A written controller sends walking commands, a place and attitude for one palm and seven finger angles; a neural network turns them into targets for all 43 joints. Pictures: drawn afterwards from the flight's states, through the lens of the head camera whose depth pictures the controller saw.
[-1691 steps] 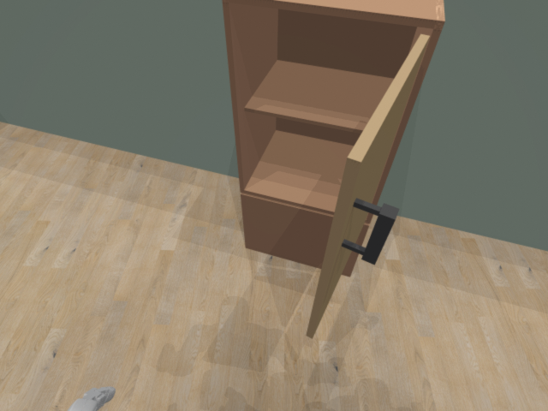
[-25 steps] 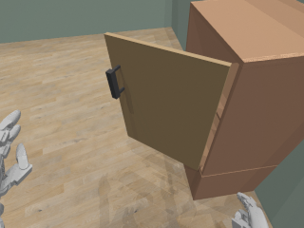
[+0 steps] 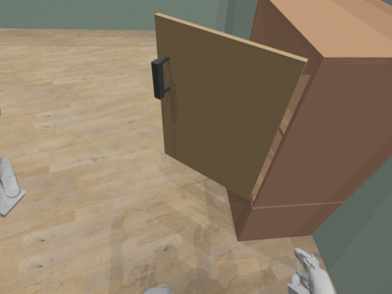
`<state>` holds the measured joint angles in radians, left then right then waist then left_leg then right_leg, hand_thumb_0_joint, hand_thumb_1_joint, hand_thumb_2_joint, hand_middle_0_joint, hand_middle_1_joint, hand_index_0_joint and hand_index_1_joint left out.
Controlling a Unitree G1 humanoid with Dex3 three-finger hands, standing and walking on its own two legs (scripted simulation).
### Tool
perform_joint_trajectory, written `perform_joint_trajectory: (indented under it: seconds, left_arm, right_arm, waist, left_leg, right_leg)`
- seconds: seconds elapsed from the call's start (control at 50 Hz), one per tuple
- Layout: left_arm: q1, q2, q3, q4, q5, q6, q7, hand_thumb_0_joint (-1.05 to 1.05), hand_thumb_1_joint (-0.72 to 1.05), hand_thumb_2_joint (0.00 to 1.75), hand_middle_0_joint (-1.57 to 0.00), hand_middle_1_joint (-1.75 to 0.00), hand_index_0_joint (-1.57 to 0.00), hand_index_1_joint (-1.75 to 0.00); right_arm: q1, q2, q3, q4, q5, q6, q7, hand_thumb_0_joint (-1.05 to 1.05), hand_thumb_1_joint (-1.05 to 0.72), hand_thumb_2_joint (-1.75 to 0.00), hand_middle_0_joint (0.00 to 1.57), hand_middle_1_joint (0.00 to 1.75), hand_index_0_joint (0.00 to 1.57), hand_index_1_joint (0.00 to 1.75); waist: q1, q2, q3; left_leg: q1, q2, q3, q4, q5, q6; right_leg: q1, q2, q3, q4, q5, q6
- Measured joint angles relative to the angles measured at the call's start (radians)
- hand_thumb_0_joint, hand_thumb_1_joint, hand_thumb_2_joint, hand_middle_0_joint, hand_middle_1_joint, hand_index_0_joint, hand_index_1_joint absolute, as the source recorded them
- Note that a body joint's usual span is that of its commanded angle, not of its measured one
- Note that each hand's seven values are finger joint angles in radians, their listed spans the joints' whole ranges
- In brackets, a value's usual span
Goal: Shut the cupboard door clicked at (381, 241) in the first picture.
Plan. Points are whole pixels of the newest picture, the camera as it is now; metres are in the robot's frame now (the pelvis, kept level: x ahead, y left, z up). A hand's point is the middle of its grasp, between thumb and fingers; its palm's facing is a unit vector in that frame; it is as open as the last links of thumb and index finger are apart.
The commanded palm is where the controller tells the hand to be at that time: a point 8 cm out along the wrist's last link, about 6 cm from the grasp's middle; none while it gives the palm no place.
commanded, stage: step back with the hand held close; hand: left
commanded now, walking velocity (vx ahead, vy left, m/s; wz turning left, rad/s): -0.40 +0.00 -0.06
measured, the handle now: (162, 77) +0.71 +0.16 +0.07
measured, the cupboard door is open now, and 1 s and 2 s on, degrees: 51 51 51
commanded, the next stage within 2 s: stop stepping back and stand still in 0.44 s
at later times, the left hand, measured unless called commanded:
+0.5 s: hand out of the picture +0.08 +0.27 +0.19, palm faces +0.49 -0.74 -0.47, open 7.4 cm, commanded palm +0.03 +0.29 +0.20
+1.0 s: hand out of the picture +0.04 +0.28 +0.18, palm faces +0.42 -0.85 -0.31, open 7.4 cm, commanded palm -0.04 +0.31 +0.20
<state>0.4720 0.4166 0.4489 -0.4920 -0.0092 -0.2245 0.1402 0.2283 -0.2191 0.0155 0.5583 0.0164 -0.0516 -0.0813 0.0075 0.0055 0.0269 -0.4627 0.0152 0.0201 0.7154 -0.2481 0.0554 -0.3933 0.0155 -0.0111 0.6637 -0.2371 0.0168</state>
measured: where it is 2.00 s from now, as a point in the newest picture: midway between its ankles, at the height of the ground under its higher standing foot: outside the picture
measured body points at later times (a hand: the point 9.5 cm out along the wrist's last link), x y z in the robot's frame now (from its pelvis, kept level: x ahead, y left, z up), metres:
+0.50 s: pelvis -0.12 -0.01 -0.01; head -0.09 +0.01 +0.44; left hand +0.05 +0.30 +0.21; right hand +0.06 -0.23 -0.09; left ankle +0.07 +0.10 -0.71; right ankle -0.25 -0.13 -0.72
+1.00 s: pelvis -0.21 +0.03 +0.01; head -0.22 +0.07 +0.46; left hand +0.01 +0.32 +0.20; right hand -0.12 -0.25 -0.07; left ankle -0.11 +0.10 -0.71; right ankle -0.24 -0.11 -0.70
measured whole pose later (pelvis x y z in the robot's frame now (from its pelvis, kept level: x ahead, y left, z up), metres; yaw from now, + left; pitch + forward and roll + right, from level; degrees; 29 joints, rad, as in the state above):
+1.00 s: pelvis -0.21 +0.03 +0.01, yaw -6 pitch -2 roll -2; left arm 0.40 0.40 0.42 -0.44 -0.03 -0.18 0.19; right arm 0.30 -0.23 -0.01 0.69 0.01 -0.09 -0.10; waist -0.01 -0.06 -0.01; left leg -0.40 0.01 0.04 0.63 -0.20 0.04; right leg -0.27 0.01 0.02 0.75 -0.47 0.00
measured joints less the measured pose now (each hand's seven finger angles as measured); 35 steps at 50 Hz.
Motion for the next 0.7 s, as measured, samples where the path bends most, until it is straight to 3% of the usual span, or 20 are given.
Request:
perform_joint_trajectory:
  seconds: [0.12, 0.2, 0.26, 0.3, 0.34, 0.4, 0.46, 0.5, 0.56, 0.6, 0.62, 0.66, 0.7]
  left_arm:
    - [0.005, -0.014, 0.0, -0.026, -0.005, -0.026, 0.014, 0.02, 0.89, 0.9, -0.22, -0.3, -0.22, -0.3]
    - [0.0, 0.0, -0.022, -0.041, -0.013, -0.027, 0.027, 0.02, 0.88, 0.9, -0.22, -0.3, -0.22, -0.3]
    - [-0.007, 0.024, -0.014, -0.033, -0.017, -0.03, 0.032, 0.02, 0.88, 0.9, -0.22, -0.3, -0.22, -0.3]
    - [-0.012, 0.043, 0.002, -0.019, -0.011, -0.027, 0.029, 0.02, 0.88, 0.9, -0.22, -0.3, -0.22, -0.3]
    - [-0.014, 0.073, 0.025, -0.022, -0.019, -0.02, 0.024, 0.02, 0.88, 0.9, -0.22, -0.3, -0.22, -0.3]
    - [0.026, 0.093, 0.065, -0.044, -0.041, -0.034, 0.028, 0.02, 0.88, 0.9, -0.22, -0.3, -0.22, -0.3]
    - [0.088, 0.069, 0.09, -0.064, -0.064, -0.04, 0.033, 0.02, 0.89, 0.9, -0.22, -0.3, -0.22, -0.3]
    - [0.085, 0.05, 0.085, -0.075, -0.064, -0.045, 0.032, 0.02, 0.89, 0.9, -0.21, -0.3, -0.21, -0.3]
    - [0.006, -0.021, -0.01, -0.055, -0.04, -0.047, 0.027, 0.02, 0.89, 0.9, -0.21, -0.3, -0.21, -0.3]
    - [-0.019, -0.024, -0.042, -0.061, -0.029, -0.038, 0.023, 0.02, 0.89, 0.9, -0.21, -0.3, -0.21, -0.3]
    - [-0.017, -0.017, -0.044, -0.066, -0.027, -0.031, 0.02, 0.02, 0.88, 0.9, -0.22, -0.3, -0.22, -0.3]
    - [-0.026, 0.012, -0.033, -0.056, -0.03, -0.02, 0.013, 0.02, 0.88, 0.9, -0.22, -0.3, -0.22, -0.3]
    - [-0.034, 0.034, -0.018, -0.02, -0.034, -0.013, 0.006, 0.02, 0.88, 0.9, -0.22, -0.3, -0.22, -0.3]
  right_arm:
    - [0.012, 0.0, -0.009, 0.035, -0.013, -0.01, 0.015, 0.01, -0.9, -0.89, 0.2, 0.3, 0.2, 0.3]
    - [0.005, -0.007, -0.016, 0.063, -0.015, 0.007, 0.022, 0.01, -0.9, -0.9, 0.2, 0.3, 0.2, 0.3]
    - [-0.003, -0.007, -0.016, 0.06, -0.01, 0.014, 0.01, 0.01, -0.9, -0.9, 0.2, 0.3, 0.2, 0.3]
    - [0.0, -0.003, -0.023, 0.048, -0.011, 0.0, 0.001, 0.01, -0.9, -0.9, 0.2, 0.3, 0.2, 0.3]
    - [0.008, 0.015, -0.035, 0.055, -0.015, -0.018, 0.002, 0.01, -0.9, -0.9, 0.2, 0.3, 0.2, 0.3]
    - [0.011, 0.039, -0.042, 0.083, -0.006, -0.042, 0.021, 0.01, -0.9, -0.9, 0.2, 0.3, 0.2, 0.3]
    - [-0.012, 0.048, -0.031, 0.084, -0.006, -0.069, 0.03, 0.01, -0.9, -0.9, 0.2, 0.3, 0.2, 0.3]
    - [-0.048, 0.052, -0.021, 0.08, -0.014, -0.088, 0.036, 0.01, -0.9, -0.9, 0.2, 0.3, 0.2, 0.3]
    - [-0.099, 0.045, -0.017, 0.128, -0.016, -0.089, 0.028, 0.01, -0.9, -0.9, 0.2, 0.3, 0.2, 0.3]
    - [-0.094, 0.056, -0.007, 0.144, -0.011, -0.079, 0.019, 0.01, -0.9, -0.89, 0.2, 0.3, 0.2, 0.3]
    - [-0.083, 0.058, -0.001, 0.138, -0.009, -0.072, 0.015, 0.01, -0.9, -0.89, 0.2, 0.3, 0.21, 0.3]
    - [-0.068, 0.06, 0.0, 0.114, -0.001, -0.06, 0.009, 0.01, -0.9, -0.89, 0.2, 0.3, 0.21, 0.3]
    - [-0.057, 0.05, 0.002, 0.083, 0.001, -0.052, 0.009, 0.01, -0.9, -0.89, 0.2, 0.3, 0.21, 0.3]
  waist:
    - [0.004, -0.013, -0.009]
    - [-0.009, -0.032, -0.01]
    - [-0.029, -0.035, 0.002]
    - [-0.052, 0.0, 0.014]
    - [-0.067, 0.024, 0.01]
    - [-0.042, 0.016, -0.03]
    - [-0.002, 0.004, -0.069]
    - [0.028, -0.017, -0.068]
    - [0.05, 0.011, -0.009]
    - [0.058, -0.018, -0.012]
    - [0.054, -0.023, -0.033]
    - [0.015, -0.027, -0.061]
    - [-0.016, -0.021, -0.079]
  left_leg:
    - [-0.049, -0.005, 0.004, 0.051, -0.158, -0.029]
    - [-0.037, -0.023, 0.002, 0.035, -0.173, -0.047]
    - [-0.05, -0.015, 0.011, -0.014, -0.057, -0.023]
    - [-0.071, 0.024, 0.004, -0.038, 0.045, 0.003]
    - [-0.091, 0.063, 0.002, -0.076, 0.162, 0.005]
    - [-0.123, 0.085, 0.022, -0.112, 0.196, -0.013]
    - [-0.166, 0.1, 0.065, -0.146, 0.24, -0.018]
    - [-0.203, 0.101, 0.102, -0.158, 0.255, -0.029]
    - [-0.175, 0.101, 0.077, -0.164, 0.145, -0.07]
    - [-0.098, 0.078, 0.087, -0.159, 0.222, -0.066]
    - [-0.052, 0.073, 0.087, -0.169, 0.252, -0.055]
    - [-0.023, 0.065, 0.082, -0.201, 0.202, -0.03]
    - [-0.021, 0.066, 0.083, -0.2, 0.213, -0.025]
  right_leg:
    - [-0.042, -0.009, 0.001, 0.012, 0.023, -0.016]
    - [-0.061, -0.023, 0.008, -0.021, 0.069, -0.01]
    - [-0.089, -0.017, 0.012, -0.006, -0.006, -0.004]
    - [-0.114, 0.033, 0.019, 0.148, -0.096, 0.003]
    - [-0.104, 0.075, 0.016, 0.325, -0.173, 0.002]
    - [0.003, 0.076, 0.002, 0.333, -0.25, -0.01]
    - [0.154, 0.046, -0.013, 0.121, -0.283, -0.019]
    - [0.228, 0.027, 0.008, -0.054, -0.311, -0.029]
    - [0.226, 0.043, 0.012, -0.06, -0.249, -0.025]
    - [0.238, 0.026, 0.033, -0.062, -0.209, -0.012]
    - [0.234, 0.026, 0.038, -0.054, -0.204, -0.005]
    - [0.237, 0.022, 0.028, -0.045, -0.203, 0.001]
    - [0.257, 0.021, 0.022, -0.077, -0.22, -0.017]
